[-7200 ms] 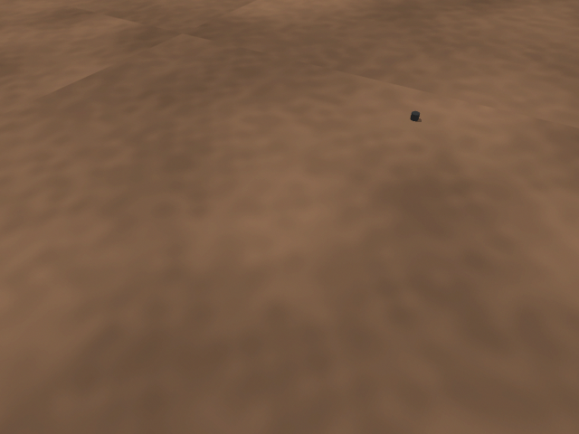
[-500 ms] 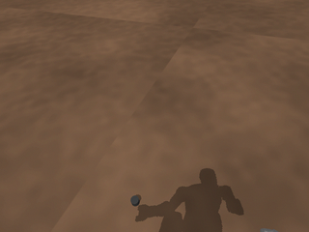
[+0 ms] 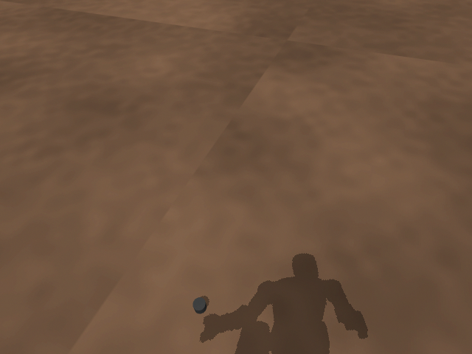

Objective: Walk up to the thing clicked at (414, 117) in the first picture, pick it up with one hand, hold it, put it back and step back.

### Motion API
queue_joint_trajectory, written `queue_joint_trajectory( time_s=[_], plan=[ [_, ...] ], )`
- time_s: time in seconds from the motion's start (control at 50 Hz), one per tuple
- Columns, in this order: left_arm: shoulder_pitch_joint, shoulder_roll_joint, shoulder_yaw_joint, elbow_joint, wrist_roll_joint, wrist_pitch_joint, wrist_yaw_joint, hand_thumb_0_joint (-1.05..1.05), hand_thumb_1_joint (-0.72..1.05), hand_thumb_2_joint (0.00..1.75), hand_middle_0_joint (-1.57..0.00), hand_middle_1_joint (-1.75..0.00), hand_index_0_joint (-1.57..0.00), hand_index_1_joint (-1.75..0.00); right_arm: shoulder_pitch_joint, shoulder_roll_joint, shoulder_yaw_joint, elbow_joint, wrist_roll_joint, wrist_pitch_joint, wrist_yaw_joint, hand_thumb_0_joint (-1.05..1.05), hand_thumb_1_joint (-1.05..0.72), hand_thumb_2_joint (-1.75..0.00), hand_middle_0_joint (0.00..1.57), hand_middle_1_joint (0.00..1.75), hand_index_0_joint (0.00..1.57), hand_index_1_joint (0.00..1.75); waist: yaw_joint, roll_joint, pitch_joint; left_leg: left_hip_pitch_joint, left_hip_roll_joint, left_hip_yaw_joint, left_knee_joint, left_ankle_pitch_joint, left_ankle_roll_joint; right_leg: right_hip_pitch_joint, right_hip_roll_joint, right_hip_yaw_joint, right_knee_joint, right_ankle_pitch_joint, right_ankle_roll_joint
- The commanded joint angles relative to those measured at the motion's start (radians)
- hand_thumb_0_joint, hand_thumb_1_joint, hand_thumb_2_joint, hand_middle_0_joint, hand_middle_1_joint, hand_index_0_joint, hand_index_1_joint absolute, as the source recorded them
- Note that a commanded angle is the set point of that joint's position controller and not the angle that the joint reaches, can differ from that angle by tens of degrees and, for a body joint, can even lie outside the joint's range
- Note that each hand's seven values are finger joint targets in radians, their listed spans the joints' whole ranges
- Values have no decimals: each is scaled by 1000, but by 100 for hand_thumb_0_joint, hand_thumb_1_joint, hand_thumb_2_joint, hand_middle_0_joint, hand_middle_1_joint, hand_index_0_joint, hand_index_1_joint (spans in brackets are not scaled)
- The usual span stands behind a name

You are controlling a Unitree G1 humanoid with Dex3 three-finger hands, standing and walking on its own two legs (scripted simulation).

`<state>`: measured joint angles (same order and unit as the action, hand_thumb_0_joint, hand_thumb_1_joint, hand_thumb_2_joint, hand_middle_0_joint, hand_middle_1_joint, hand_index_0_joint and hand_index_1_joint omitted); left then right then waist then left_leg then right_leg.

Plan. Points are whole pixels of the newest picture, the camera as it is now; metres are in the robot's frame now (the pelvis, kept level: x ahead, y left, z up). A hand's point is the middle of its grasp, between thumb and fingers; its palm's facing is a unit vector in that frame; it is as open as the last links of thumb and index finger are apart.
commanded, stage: walk up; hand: left
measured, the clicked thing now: (199, 305) +0.47 +0.21 -0.76
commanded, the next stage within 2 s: stand in 0.10 s
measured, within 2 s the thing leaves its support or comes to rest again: neither
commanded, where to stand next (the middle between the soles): +0.07 -0.02 m, yaw -1 degrees
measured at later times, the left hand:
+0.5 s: hand out of the picture +0.09 +0.24 -0.16, palm faces -0.04 -0.94 -0.33, open 7.4 cm
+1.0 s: hand out of the picture +0.11 +0.24 -0.15, palm faces -0.05 -0.94 -0.34, open 7.4 cm
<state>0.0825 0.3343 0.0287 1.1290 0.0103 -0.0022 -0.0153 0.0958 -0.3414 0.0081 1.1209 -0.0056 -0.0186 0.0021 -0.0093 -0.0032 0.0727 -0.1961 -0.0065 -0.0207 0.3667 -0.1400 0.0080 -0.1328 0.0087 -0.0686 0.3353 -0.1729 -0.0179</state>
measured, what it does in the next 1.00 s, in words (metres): stands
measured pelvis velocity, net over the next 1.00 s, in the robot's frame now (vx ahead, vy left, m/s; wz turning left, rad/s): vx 0.02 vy -0.01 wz -0.02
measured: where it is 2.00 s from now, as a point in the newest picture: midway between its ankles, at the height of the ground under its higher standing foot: outside the picture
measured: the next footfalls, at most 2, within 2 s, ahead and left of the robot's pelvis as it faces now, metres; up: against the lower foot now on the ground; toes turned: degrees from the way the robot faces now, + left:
none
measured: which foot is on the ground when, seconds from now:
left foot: down 0.00-1.00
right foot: down 0.00-1.00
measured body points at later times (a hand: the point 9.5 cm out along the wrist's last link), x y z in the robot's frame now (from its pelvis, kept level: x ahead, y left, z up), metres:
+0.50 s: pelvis +0.02 +0.00 +0.00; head +0.03 -0.01 +0.45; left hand +0.09 +0.29 -0.13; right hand +0.10 -0.30 -0.13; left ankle +0.04 +0.11 -0.75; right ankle +0.01 -0.11 -0.75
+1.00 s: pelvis +0.02 -0.01 +0.00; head +0.03 -0.01 +0.45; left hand +0.11 +0.29 -0.13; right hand +0.09 -0.31 -0.13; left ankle +0.04 +0.11 -0.75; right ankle +0.01 -0.11 -0.75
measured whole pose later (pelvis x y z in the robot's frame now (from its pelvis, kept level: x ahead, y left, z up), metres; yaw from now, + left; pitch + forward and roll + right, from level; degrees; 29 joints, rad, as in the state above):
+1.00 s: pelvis +0.02 -0.01 +0.00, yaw -1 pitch -2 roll +0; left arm 0.10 0.34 -0.01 1.14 0.01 -0.02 0.00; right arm 0.09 -0.35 0.01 1.15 -0.01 -0.01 0.00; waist -0.01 0.00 0.04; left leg -0.11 0.00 0.00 0.28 -0.14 0.00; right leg -0.07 0.02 -0.05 0.28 -0.18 -0.03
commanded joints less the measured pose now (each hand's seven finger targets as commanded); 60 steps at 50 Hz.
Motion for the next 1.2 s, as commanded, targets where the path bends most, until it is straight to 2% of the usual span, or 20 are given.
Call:
queue_joint_trajectory(
  time_s=[0.0, 0.06, 0.08, 0.1, 0.12, 0.14, 0.2, 0.3, 0.34, 0.4, 0.42, 0.52, 0.56, 0.7, 0.8, 0.88, 0.98, 1.02, 1.12, 1.18],
  plan=[
    [-43, 210, 41, -62, -7, -21, 13, 0, 90, 90, -20, -30, -20, -30, -46, -220, -45, -61, -1, -26, -14, 0, -90, -90, 20, 30, 20, 30, 5, 17, -129, 10, 130, -133, -60, 66, 18, 55, -137, 146, -58, 46, -11],
    [-43, 206, 41, -59, -6, -20, 13, 0, 90, 90, -20, -30, -20, -30, -51, -219, -46, -60, -1, -26, -15, 0, -90, -90, 20, 30, 20, 30, 6, 20, -121, 2, 135, -137, -74, 67, 20, 62, -137, 138, -54, 43, -11],
    [-29, 190, 22, -49, -5, -24, 11, 0, 90, 90, -20, -30, -20, -30, -48, -206, -37, -46, -11, -22, -13, 0, -90, -90, 20, 30, 20, 30, 9, 34, -134, 36, 135, -127, -108, 0, 15, 45, -147, 152, -76, -19, -17],
    [-28, 189, 20, -45, -2, -25, 11, 0, 90, 90, -20, -30, -20, -30, -54, -209, -39, -48, -11, -22, -12, 0, -90, -90, 20, 30, 20, 30, 7, 37, -104, 27, 136, -138, -122, -45, 14, 26, -139, 149, -78, -48, -14],
    [-27, 190, 18, -45, 0, -28, 13, 0, 90, 90, -20, -30, -20, -30, -69, -212, -40, -52, -12, -23, -10, 0, -90, -90, 20, 30, 20, 30, 12, 34, -111, 37, 138, -136, -114, -16, 16, 32, -143, 147, -78, -26, -13],
    [-41, 201, 20, -48, 0, -32, 14, 0, 90, 90, -20, -30, -20, -30, -59, -209, -41, -51, -11, -23, -10, 0, -90, -90, 20, 30, 20, 30, 5, 20, -126, 46, 135, -125, -104, 38, 16, 47, -151, 151, -78, 7, -13],
    [-23, 200, 11, -41, 0, -36, 18, 0, 90, 90, -20, -30, -20, -30, -66, -205, -39, -46, -8, -23, -7, 0, -90, -90, 20, 30, 20, 30, 6, -5, -97, 69, 136, -122, -103, 70, 14, 15, -147, 150, -92, 16, -5],
    [-19, 209, 9, -42, -1, -39, 23, 0, 90, 90, -20, -30, -20, -30, -72, -213, -42, -44, -9, -22, -6, 0, -90, -90, 20, 30, 20, 30, 6, 5, -107, 84, 135, -111, -104, 89, 13, 24, -150, 148, -92, 41, -3],
    [-10, 206, 7, -40, -2, -40, 22, 0, 90, 90, -20, -30, -20, -30, -60, -211, -40, -37, -7, -21, -4, 0, -90, -90, 20, 30, 20, 30, 6, 0, -81, 63, 131, -113, -115, 37, 11, 11, -148, 151, -104, -3, -3],
    [-14, 213, 7, -42, -2, -42, 23, 0, 90, 90, -20, -30, -20, -30, -69, -207, -38, -38, -7, -23, -5, 0, -90, -90, 20, 30, 20, 30, 8, 10, -121, 88, 136, -109, -110, 99, 11, 42, -155, 151, -86, 67, -5],
    [-13, 215, 7, -41, -4, -42, 24, 0, 90, 90, -20, -30, -20, -30, -60, -201, -36, -34, -7, -22, -5, 0, -90, -90, 20, 30, 20, 30, 7, 4, -104, 73, 135, -111, -119, 96, 9, 37, -151, 148, -89, 56, -4],
    [-2, 213, 5, -43, -3, -45, 27, 0, 90, 90, -20, -30, -20, -30, -61, -207, -38, -33, -6, -22, -9, 0, -90, -90, 20, 30, 20, 30, 10, -6, -161, 116, 139, -94, -81, 223, 14, 86, -158, 140, -65, 233, 3],
    [-5, 214, 5, -42, -5, -44, 29, 0, 90, 90, -20, -30, -20, -30, -54, -211, -38, -29, -5, -21, -10, 0, -90, -90, 20, 30, 20, 30, 8, -2, -167, 124, 143, -91, -80, 237, 14, 94, -159, 140, -62, 255, 3],
    [-5, 212, 4, -37, -4, -37, 29, 0, 90, 90, -20, -30, -20, -30, -62, -209, -34, -20, -4, -16, -11, 0, -90, -90, 20, 30, 20, 30, 10, -5, -83, 83, 139, -98, -113, 135, 5, 53, -150, 142, -96, 118, 0],
    [-12, 221, 7, -39, -4, -38, 29, 0, 90, 90, -20, -30, -20, -30, -44, -212, -36, -22, -4, -14, -11, 0, -90, -90, 20, 30, 20, 30, 3, -1, -95, 88, 137, -95, -115, 96, 8, 57, -153, 152, -106, 89, -4],
    [-19, 225, 9, -47, -4, -40, 29, 0, 90, 90, -20, -30, -20, -30, -49, -207, -35, -25, -4, -18, -11, 0, -90, -90, 20, 30, 20, 30, 6, 8, -113, 104, 140, -93, -111, 140, 6, 70, -155, 151, -96, 138, -8],
    [-18, 227, 9, -44, -3, -37, 28, 0, 90, 90, -20, -30, -20, -30, -51, -206, -32, -27, -4, -18, -12, 0, -90, -90, 20, 30, 20, 30, 6, 7, -95, 92, 142, -100, -122, 94, 7, 52, -149, 150, -106, 75, -5],
    [-17, 223, 8, -49, -3, -37, 27, 0, 90, 90, -20, -30, -20, -30, -38, -215, -34, -27, -5, -19, -12, 0, -90, -90, 20, 30, 20, 30, 5, 6, -118, 105, 143, -94, -113, 132, 8, 68, -152, 152, -98, 119, -9],
    [-13, 225, 6, -42, -5, -36, 27, 0, 90, 90, -20, -30, -20, -30, -40, -210, -31, -23, -3, -17, -12, 0, -90, -90, 20, 30, 20, 30, 5, 3, -86, 86, 138, -98, -122, 84, 8, 46, -149, 154, -110, 72, -7],
    [-6, 225, 6, -45, -4, -36, 28, 0, 90, 90, -20, -30, -20, -30, -39, -214, -33, -28, -5, -18, -12, 0, -90, -90, 20, 30, 20, 30, 6, 8, -119, 108, 141, -92, -110, 140, 9, 69, -153, 151, -96, 135, -8]
  ],
)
